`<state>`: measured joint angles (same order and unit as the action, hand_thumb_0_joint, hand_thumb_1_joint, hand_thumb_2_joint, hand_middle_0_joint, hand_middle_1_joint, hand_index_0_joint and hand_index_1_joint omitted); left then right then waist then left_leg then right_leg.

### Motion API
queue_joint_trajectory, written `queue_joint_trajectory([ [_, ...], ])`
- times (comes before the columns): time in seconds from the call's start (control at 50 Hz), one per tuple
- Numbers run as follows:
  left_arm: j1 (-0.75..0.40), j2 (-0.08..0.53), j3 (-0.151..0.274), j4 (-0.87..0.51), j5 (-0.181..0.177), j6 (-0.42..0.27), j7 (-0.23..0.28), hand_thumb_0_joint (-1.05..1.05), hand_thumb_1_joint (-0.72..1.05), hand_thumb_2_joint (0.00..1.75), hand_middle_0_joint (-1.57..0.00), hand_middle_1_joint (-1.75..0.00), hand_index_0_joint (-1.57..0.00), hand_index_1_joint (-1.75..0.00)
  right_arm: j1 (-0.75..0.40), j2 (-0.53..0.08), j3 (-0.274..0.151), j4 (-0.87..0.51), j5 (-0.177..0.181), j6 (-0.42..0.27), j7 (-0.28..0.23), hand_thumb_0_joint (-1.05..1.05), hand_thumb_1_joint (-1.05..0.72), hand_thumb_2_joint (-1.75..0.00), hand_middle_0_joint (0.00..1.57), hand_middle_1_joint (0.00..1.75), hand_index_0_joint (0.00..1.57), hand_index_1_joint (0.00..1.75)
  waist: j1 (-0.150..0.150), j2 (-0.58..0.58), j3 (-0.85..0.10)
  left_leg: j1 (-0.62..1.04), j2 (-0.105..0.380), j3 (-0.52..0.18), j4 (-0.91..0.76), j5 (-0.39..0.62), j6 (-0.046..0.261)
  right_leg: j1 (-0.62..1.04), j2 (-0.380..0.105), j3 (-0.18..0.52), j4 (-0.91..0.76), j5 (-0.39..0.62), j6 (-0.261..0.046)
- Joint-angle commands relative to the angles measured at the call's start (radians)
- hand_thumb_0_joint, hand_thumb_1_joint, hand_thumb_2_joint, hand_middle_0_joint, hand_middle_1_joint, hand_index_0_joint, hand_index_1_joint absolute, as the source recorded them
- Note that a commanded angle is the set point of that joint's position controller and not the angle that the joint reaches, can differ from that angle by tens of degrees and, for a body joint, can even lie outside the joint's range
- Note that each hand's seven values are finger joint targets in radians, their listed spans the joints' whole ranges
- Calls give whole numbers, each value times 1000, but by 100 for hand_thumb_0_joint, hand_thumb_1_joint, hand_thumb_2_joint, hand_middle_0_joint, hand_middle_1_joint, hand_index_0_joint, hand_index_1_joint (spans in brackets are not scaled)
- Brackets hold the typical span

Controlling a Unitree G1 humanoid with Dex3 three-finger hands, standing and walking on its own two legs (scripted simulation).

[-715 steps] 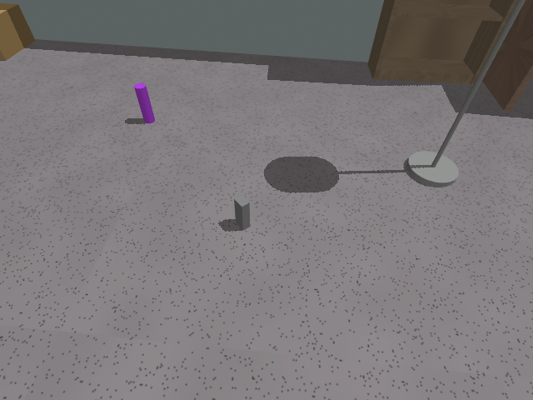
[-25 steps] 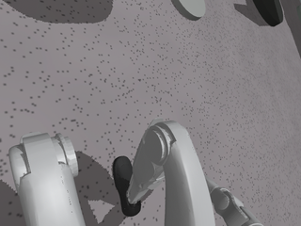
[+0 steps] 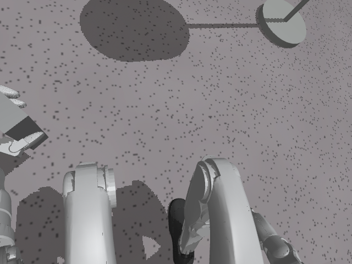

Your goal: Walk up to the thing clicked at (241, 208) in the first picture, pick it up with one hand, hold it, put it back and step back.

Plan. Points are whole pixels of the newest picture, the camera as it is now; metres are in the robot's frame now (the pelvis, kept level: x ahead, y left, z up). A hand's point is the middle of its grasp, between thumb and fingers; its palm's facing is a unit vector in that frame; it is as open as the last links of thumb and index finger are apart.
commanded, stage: settle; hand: left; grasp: from the side
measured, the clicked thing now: (18, 124) +0.39 +0.30 -0.09
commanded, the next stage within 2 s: hold in 0.04 s
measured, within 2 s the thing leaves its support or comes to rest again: neither
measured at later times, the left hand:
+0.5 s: hand out of the picture +0.39 +0.30 +0.03, palm faces +0.32 -0.95 -0.06, open 10.2 cm
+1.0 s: hand out of the picture +0.37 +0.26 +0.24, palm faces +0.33 -0.94 -0.07, open 10.2 cm
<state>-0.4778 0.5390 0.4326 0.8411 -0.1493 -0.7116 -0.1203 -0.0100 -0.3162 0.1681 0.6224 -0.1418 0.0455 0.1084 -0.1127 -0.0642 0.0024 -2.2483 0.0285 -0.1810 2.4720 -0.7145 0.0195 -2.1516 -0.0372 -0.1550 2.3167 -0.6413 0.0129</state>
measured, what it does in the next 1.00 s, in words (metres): rises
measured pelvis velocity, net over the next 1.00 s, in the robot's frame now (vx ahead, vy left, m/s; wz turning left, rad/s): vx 0.03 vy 0.00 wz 0.12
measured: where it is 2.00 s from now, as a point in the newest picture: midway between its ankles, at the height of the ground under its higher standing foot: (143, 255)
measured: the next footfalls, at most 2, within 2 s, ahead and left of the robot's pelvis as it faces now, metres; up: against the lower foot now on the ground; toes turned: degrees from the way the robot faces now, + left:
none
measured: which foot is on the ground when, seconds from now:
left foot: down 0.00-1.00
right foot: down 0.00-1.00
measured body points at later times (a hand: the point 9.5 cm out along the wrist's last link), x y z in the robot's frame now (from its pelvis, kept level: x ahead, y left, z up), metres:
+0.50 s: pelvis +0.01 -0.01 +0.06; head +0.21 +0.06 +0.46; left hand +0.36 +0.35 +0.04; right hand +0.20 -0.26 -0.06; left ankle +0.08 +0.12 -0.29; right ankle +0.12 -0.12 -0.29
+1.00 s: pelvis +0.03 +0.00 +0.21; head +0.18 +0.05 +0.63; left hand +0.34 +0.31 +0.24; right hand +0.24 -0.23 +0.10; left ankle +0.07 +0.12 -0.29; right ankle +0.12 -0.12 -0.29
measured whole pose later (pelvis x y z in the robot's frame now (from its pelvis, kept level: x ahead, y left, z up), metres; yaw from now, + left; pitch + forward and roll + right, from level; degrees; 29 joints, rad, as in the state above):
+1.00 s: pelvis +0.03 +0.00 +0.21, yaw +7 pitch +29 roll -4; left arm -0.14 0.29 0.26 0.17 -0.18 -0.26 -0.01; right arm 0.11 -0.24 -0.01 0.58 0.05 -0.02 -0.03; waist -0.04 0.02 -0.18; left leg -1.61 0.04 -0.05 1.77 -0.67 0.01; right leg -1.57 -0.04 -0.07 1.70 -0.63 0.01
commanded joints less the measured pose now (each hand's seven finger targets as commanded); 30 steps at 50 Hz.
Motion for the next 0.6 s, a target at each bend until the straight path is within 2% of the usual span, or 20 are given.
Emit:
queue_joint_trajectory([
  [0.0,-257,181,49,-250,-37,-57,-22,0,9,127,-126,-143,-128,-144,119,-257,-127,-43,25,-15,-27,0,-88,-89,20,30,20,30,-9,311,-691,453,-13,61,-354,128,-9,303,59,-13,-192,143,-52],
  [0.04,-253,178,66,-242,-47,-42,-30,0,11,128,-128,-145,-129,-146,131,-249,-134,-38,35,-16,-33,0,-87,-89,20,30,20,30,0,304,-723,469,-15,70,-352,156,-9,318,57,-4,-197,164,-52],
  [0.06,-266,169,54,-243,-50,-37,-36,0,12,128,-128,-144,-129,-145,123,-245,-139,-39,41,-19,-36,0,-87,-89,20,30,20,30,0,292,-719,451,-17,78,-353,151,-5,323,55,3,-203,157,-52],
  [0.08,-220,127,39,-180,-51,-25,-41,0,11,129,-128,-145,-129,-146,125,-234,-134,-48,44,-20,-37,0,-87,-89,20,30,20,30,-12,259,-704,430,-18,80,-351,152,-2,341,54,4,-213,162,-48],
  [0.1,-261,174,71,-250,-46,-28,-40,0,15,129,-127,-144,-129,-145,131,-232,-144,-47,45,-21,-39,0,-87,-89,20,30,20,30,1,250,-729,421,-20,87,-353,149,1,365,53,11,-223,159,-46],
  [0.12,-249,187,79,-229,-38,-22,-38,0,14,128,-127,-143,-128,-144,126,-227,-148,-46,48,-21,-42,0,-87,-89,20,30,20,30,19,254,-742,425,-21,99,-359,148,2,376,51,23,-231,154,-46],
  [0.14,-268,184,76,-246,-33,-20,-37,0,14,120,-128,-146,-132,-144,131,-223,-152,-46,49,-22,-44,0,-90,-89,20,30,20,30,16,254,-736,422,-22,102,-366,144,2,376,50,25,-236,148,-47],
  [0.16,-249,167,67,-242,-31,-15,-39,0,6,122,-125,-146,-129,-144,125,-218,-159,-50,53,-22,-45,0,-91,-90,20,30,20,30,22,241,-744,425,-23,107,-372,134,5,374,50,30,-246,136,-46],
  [0.22,-210,163,87,-312,-42,-1,-53,0,6,120,-121,-141,-125,-139,142,-215,-178,-53,62,-27,-51,0,-90,-89,20,30,20,30,44,250,-798,470,-23,119,-391,176,1,411,46,43,-258,165,-47],
  [0.26,-189,154,78,-355,-49,15,-69,0,6,118,-121,-140,-125,-138,136,-214,-190,-67,77,-32,-57,0,-91,-89,20,30,20,30,56,276,-827,510,-23,121,-431,182,-2,409,42,48,-271,157,-53],
  [0.28,-206,188,96,-420,-51,19,-75,0,3,116,-121,-139,-125,-137,137,-213,-200,-67,82,-34,-62,0,-91,-89,20,30,20,30,72,304,-849,540,-22,123,-443,176,-3,397,42,52,-277,147,-57],
  [0.32,-190,155,82,-443,-58,46,-82,0,3,115,-119,-138,-123,-136,152,-206,-211,-71,94,-37,-69,0,-91,-90,20,30,20,30,65,306,-867,574,-22,123,-467,187,-5,410,40,58,-294,154,-59],
  [0.36,-167,113,76,-436,-71,74,-77,0,2,115,-118,-137,-122,-135,152,-198,-219,-68,108,-45,-77,0,-91,-90,20,30,20,30,62,277,-845,578,-22,119,-489,190,-2,410,38,63,-316,156,-59],
  [0.4,-188,112,79,-510,-78,96,-62,0,0,116,-119,-138,-123,-136,153,-191,-226,-84,117,-51,-85,0,-91,-89,20,30,20,30,64,260,-848,590,-22,120,-511,172,2,428,38,72,-353,144,-57],
  [0.42,-151,85,76,-487,-80,111,-57,0,0,116,-119,-139,-123,-136,158,-186,-228,-84,122,-50,-89,0,-91,-89,20,30,20,30,59,255,-830,601,-23,120,-526,174,2,443,34,73,-371,148,-55],
  [0.44,-160,83,61,-533,-76,119,-51,0,1,116,-119,-139,-123,-136,161,-184,-232,-82,124,-54,-91,0,-91,-89,20,30,20,30,62,238,-829,609,-21,120,-533,176,3,449,36,77,-385,147,-54],
  [0.48,-121,45,29,-521,-72,140,-53,0,2,116,-120,-138,-124,-136,154,-178,-238,-89,131,-60,-99,0,-91,-89,20,30,20,30,49,222,-808,622,-22,118,-555,177,6,459,33,81,-416,149,-53],
  [0.54,-105,40,7,-583,-65,165,-52,0,2,116,-121,-139,-126,-137,165,-169,-247,-94,137,-68,-104,0,-91,-89,20,30,20,30,53,205,-816,659,-21,120,-597,172,8,503,33,90,-466,144,-52],
  [0.56,-114,58,17,-633,-69,171,-51,0,0,116,-122,-139,-126,-137,165,-165,-248,-97,140,-72,-106,0,-91,-89,20,30,20,30,64,215,-819,677,-20,120,-619,157,7,516,33,93,-482,127,-53],
  [0.58,-83,39,9,-617,-75,186,-50,0,-1,115,-122,-139,-126,-137,163,-166,-250,-104,144,-73,-110,0,-91,-89,20,30,20,30,65,215,-810,698,-21,118,-636,148,7,520,32,95,-500,119,-53],
])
